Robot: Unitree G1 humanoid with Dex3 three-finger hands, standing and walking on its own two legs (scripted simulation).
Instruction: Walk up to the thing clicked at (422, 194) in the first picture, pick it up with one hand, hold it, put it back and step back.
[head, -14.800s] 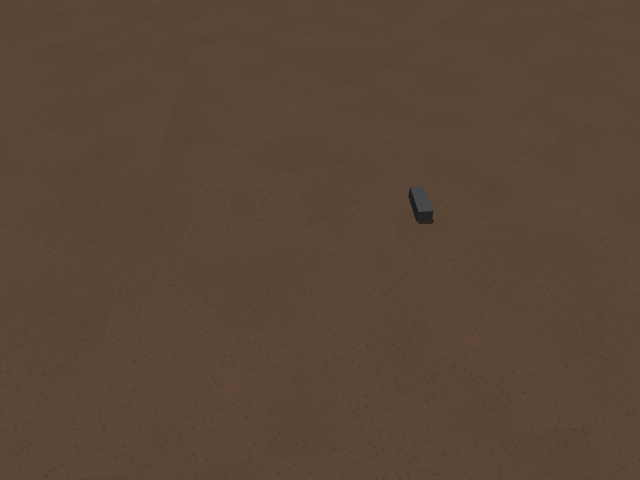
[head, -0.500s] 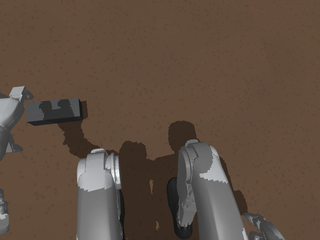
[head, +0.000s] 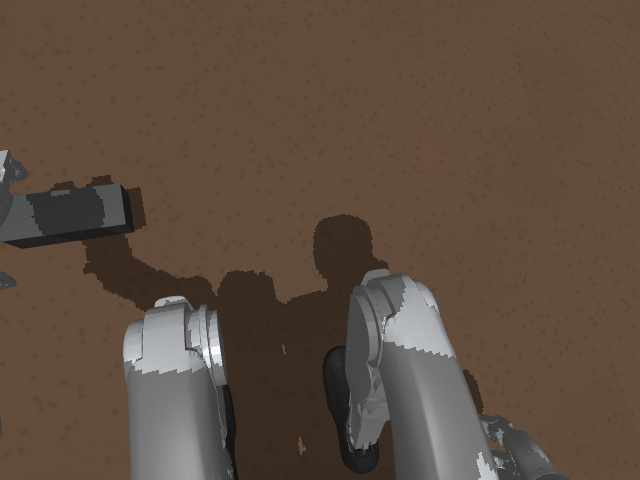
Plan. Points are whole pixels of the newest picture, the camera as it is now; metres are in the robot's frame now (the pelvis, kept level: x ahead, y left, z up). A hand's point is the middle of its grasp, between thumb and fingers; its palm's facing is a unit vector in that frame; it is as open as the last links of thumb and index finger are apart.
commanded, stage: rise first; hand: left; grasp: from above
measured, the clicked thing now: (71, 216) +0.47 +0.34 -0.31
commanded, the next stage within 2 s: none
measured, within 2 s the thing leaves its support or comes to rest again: neither
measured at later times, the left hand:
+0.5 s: hand (6, 233) +0.41 +0.36 -0.19, palm faces -0.45 -0.09 -0.89, open 14.1 cm
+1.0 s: hand (10, 229) +0.42 +0.36 -0.20, palm faces -0.44 -0.11 -0.89, open 14.2 cm
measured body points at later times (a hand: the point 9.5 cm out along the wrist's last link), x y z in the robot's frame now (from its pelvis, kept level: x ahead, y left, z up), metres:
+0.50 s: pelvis +0.00 +0.00 -0.01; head +0.24 +0.09 +0.36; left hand +0.43 +0.36 -0.14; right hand +0.08 -0.28 -0.12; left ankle +0.07 +0.11 -0.30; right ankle +0.10 -0.11 -0.30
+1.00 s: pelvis +0.00 +0.00 -0.02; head +0.25 +0.10 +0.34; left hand +0.44 +0.37 -0.15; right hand +0.07 -0.27 -0.11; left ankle +0.07 +0.11 -0.30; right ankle +0.10 -0.11 -0.30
